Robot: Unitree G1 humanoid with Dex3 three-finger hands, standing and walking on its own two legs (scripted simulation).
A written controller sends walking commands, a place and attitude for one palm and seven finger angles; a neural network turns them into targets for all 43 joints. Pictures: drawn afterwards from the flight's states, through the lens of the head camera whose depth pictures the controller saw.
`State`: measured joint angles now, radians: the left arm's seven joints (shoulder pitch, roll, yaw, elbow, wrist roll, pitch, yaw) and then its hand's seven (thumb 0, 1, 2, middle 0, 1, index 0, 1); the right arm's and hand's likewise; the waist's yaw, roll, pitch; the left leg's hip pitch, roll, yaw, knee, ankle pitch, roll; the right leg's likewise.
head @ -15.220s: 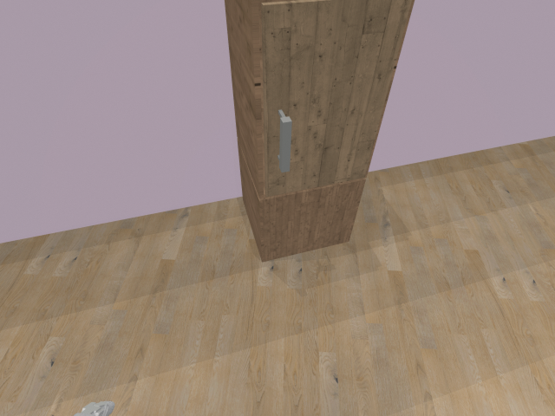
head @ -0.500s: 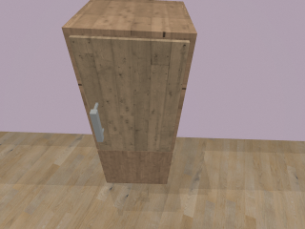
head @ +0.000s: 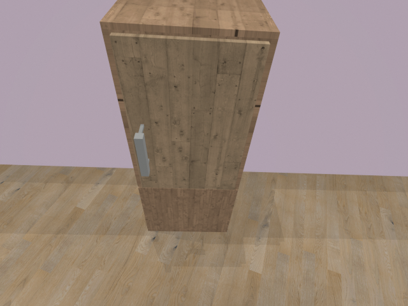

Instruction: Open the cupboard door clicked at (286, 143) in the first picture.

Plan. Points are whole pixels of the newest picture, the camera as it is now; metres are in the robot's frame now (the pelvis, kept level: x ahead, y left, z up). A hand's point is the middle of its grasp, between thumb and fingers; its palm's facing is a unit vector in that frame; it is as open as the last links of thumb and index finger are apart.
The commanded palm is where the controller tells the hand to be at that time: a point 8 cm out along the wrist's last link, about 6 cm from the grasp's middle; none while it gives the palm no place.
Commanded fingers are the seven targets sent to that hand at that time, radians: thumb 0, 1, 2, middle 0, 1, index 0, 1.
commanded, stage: look again from close up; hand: left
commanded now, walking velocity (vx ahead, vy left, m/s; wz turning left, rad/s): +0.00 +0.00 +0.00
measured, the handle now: (143, 150) +0.58 +0.22 -0.10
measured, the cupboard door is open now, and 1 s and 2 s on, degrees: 0 0 0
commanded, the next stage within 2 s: raise the hand with hooked fingers in 0.92 s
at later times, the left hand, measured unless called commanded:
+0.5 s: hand out of the picture -0.07 +0.16 -0.18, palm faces +0.05 -0.99 -0.14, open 7.4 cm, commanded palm none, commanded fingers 0.00 0.90 0.90 -0.20 -0.30 -0.20 -0.30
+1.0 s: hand out of the picture -0.01 +0.14 -0.18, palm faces +0.02 -0.99 -0.13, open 7.4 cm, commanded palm none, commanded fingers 0.00 0.90 0.90 -0.20 -0.30 -0.20 -0.30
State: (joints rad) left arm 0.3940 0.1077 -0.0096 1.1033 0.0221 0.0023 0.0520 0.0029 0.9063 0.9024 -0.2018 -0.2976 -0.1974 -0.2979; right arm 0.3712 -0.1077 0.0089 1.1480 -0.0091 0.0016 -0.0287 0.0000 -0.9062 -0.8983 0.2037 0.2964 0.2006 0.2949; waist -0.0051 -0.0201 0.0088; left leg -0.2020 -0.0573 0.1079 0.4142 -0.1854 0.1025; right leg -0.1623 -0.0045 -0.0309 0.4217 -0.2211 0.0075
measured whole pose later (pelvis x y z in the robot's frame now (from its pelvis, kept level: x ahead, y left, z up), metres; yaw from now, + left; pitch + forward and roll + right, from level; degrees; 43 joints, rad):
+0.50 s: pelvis +0.00 +0.02 +0.00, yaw -1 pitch -1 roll +0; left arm 0.43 0.10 0.00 1.12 0.03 0.00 0.06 0.00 0.91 0.90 -0.20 -0.30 -0.20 -0.30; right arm 0.31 -0.13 -0.01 1.12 0.00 0.00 -0.03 0.00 -0.91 -0.90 0.20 0.30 0.20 0.29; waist 0.01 -0.02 0.00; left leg -0.20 -0.09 0.13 0.36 -0.16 0.12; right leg -0.20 -0.04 -0.01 0.44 -0.22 0.03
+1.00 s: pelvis +0.01 +0.00 +0.00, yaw -1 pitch -1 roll -1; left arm 0.37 0.09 -0.01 1.11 0.02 -0.01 0.06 0.00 0.91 0.90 -0.20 -0.30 -0.20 -0.30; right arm 0.32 -0.10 0.00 1.14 0.00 -0.01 -0.03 0.00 -0.91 -0.90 0.20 0.30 0.20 0.29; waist -0.01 -0.02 0.00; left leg -0.18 -0.07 0.13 0.37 -0.18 0.11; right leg -0.16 -0.01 -0.01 0.41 -0.23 0.02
